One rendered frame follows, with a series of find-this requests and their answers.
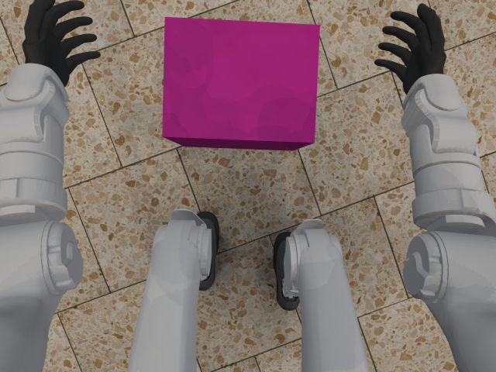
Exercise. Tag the robot left foot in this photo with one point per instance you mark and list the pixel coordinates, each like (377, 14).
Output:
(212, 223)

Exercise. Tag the left robot forearm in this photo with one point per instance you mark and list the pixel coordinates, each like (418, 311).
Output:
(33, 113)

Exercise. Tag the left robot hand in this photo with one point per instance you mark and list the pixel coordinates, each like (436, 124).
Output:
(43, 44)

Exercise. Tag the robot right thigh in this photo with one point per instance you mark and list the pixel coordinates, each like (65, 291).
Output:
(331, 340)

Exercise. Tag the left robot upper arm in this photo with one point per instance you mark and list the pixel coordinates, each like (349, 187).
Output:
(39, 262)

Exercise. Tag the carton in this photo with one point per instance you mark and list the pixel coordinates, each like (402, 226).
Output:
(240, 84)

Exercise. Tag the right robot upper arm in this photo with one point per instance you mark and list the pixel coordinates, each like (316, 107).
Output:
(455, 275)

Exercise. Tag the right robot forearm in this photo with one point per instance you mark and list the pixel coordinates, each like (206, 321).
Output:
(446, 165)

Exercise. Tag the right robot hand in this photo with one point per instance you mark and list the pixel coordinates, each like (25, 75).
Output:
(426, 56)

